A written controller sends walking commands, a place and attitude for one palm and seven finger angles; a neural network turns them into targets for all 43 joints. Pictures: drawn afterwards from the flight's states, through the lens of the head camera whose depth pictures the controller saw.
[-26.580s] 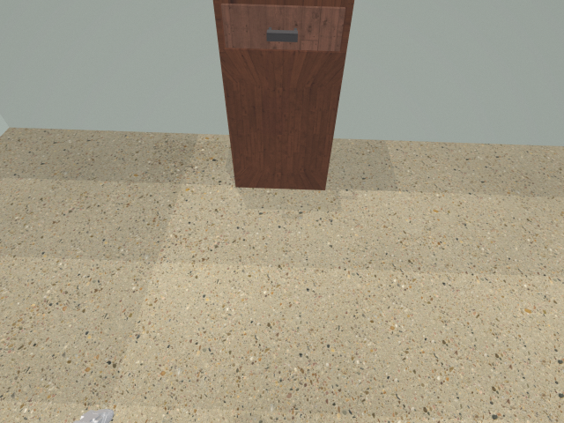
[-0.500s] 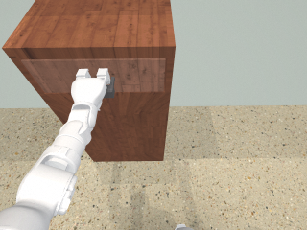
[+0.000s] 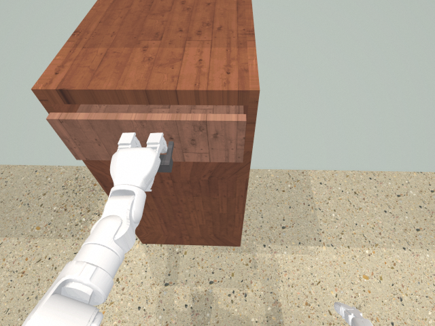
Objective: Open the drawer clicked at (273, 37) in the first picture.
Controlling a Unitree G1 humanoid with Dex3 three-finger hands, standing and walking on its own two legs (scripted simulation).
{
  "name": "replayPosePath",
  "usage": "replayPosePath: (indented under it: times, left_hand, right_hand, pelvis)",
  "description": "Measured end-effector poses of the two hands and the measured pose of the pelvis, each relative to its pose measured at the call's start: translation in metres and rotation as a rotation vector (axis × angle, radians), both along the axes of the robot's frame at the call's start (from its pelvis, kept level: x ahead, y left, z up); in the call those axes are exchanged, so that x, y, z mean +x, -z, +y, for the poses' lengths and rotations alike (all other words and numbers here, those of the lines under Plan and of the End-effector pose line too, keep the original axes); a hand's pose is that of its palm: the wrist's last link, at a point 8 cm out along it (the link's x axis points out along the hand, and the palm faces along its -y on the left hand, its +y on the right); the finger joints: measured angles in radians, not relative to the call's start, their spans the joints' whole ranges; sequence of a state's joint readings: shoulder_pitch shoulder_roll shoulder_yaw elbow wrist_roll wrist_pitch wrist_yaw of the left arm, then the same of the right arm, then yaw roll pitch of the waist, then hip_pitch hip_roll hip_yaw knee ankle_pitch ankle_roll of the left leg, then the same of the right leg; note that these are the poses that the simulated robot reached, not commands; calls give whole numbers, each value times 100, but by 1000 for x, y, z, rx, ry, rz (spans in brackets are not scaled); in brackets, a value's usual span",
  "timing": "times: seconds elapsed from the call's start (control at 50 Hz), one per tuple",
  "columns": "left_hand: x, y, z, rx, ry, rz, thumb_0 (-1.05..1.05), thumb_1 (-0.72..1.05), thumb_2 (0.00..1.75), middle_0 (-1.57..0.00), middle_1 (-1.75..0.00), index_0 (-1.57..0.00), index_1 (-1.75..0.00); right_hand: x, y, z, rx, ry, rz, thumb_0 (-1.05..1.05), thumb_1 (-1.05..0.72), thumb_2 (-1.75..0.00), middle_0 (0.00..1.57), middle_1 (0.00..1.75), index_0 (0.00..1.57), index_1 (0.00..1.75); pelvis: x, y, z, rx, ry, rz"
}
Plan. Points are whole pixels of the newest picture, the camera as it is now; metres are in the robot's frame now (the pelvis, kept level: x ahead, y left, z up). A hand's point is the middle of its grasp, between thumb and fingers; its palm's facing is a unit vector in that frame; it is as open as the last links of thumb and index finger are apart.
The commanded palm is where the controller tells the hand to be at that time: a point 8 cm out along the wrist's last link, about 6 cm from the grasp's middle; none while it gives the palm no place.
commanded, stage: pull the drawer open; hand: left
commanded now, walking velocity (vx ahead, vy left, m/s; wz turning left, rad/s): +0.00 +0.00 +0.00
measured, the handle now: (149, 154) +0.46 +0.17 +0.03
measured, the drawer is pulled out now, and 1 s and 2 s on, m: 0.04 0.08 0.14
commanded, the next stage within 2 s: none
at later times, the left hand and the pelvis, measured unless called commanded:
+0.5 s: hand (141, 194) +0.36 +0.17 +0.02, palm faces +0.03 -0.03 -1.00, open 8.0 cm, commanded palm +0.34 +0.18 +0.06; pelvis -0.02 -0.01 +0.00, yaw +2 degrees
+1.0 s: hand (141, 194) +0.36 +0.17 +0.02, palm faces +0.02 -0.01 -1.00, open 8.0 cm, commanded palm +0.34 +0.17 +0.06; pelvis -0.05 -0.01 +0.00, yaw +2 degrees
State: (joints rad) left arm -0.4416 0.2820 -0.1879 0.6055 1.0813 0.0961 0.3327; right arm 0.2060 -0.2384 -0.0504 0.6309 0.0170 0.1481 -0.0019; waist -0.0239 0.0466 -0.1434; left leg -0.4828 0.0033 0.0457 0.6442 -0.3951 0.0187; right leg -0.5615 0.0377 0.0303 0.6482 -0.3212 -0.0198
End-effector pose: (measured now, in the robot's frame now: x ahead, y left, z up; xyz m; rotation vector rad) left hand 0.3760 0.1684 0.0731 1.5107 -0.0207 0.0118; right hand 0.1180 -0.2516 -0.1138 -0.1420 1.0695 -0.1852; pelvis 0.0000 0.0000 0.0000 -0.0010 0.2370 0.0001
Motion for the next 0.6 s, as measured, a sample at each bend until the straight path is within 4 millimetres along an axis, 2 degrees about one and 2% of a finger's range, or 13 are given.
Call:
replayPosePath:
  times: [0.14,0.3,0.44,0.6]
  left_hand:
    - [-18,0,0,-5,-3,-3,1,50,69,-14,-132,-22,-124]
    - [-39,0,1,-11,-4,-6,2,50,69,-14,-132,-23,-124]
    - [-39,0,0,27,-2,-12,0,49,71,-18,-129,-21,-127]
    - [-38,-1,-1,35,-3,8,0,50,67,-18,-128,-20,-128]
  right_hand:
    - [30,-6,8,17,-48,-67,1,-91,-90,20,30,20,30]
    - [41,-7,15,35,-83,-97,1,-91,-90,20,30,20,30]
    - [27,2,13,12,-105,-42,1,-91,-90,20,30,20,30]
    - [-10,6,4,0,-64,-8,1,-91,-90,20,30,20,30]
  pelvis:
    - [2,-1,-2,2,-7,-17]
    - [2,-1,-5,4,-13,-39]
    - [-11,1,-9,8,-35,-51]
    - [-27,1,-13,15,-33,-63]
